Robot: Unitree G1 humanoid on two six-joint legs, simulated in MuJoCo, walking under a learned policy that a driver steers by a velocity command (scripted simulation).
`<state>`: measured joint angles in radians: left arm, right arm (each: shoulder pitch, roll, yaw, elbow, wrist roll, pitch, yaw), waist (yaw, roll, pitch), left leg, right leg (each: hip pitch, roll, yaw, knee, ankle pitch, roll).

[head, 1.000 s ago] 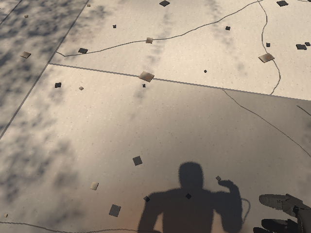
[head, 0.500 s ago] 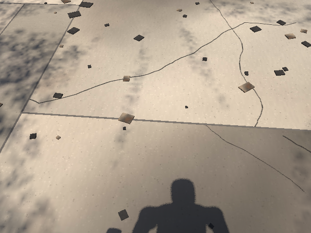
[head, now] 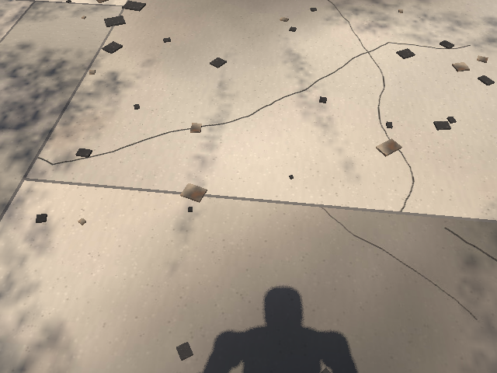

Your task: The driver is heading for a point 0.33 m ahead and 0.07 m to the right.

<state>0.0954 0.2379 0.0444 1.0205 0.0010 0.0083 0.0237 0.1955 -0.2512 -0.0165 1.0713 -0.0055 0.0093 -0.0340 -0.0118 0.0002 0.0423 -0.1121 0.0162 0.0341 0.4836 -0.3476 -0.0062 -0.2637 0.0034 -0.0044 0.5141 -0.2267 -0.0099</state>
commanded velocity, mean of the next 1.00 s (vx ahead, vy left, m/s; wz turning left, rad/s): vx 0.19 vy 0.00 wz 0.00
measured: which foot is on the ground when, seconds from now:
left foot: down 0.00-0.52, up 0.54-0.90, down 0.92-1.00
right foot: down 0.00-0.94, up 0.96-1.00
